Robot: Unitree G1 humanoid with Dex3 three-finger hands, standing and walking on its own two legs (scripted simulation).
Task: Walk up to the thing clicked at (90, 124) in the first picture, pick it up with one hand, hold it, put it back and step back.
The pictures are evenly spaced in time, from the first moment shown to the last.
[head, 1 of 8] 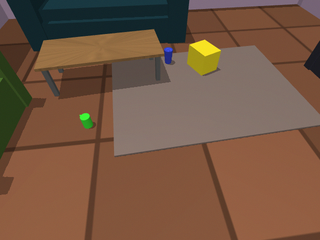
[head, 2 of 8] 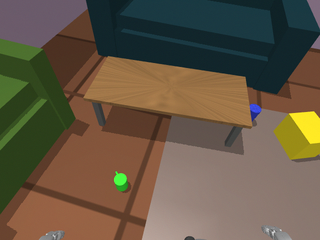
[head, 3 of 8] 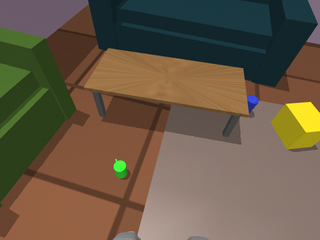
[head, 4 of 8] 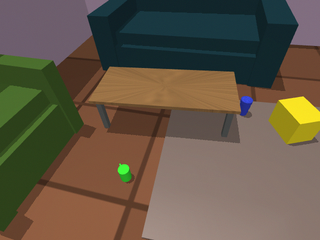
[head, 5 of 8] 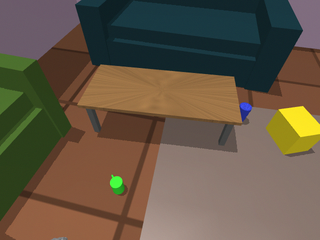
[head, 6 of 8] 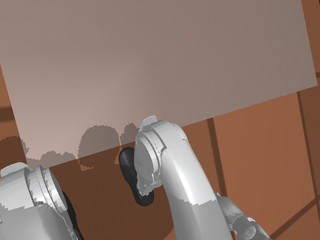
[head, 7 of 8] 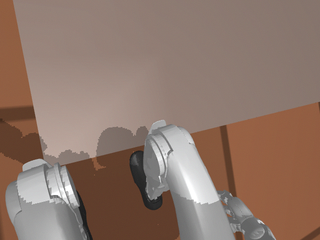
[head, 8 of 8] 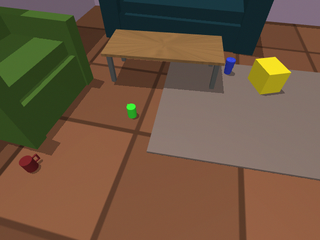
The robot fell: no
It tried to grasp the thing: no
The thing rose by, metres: 0.00
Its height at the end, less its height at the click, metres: +0.00
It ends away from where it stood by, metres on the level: 0.00
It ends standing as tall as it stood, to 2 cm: yes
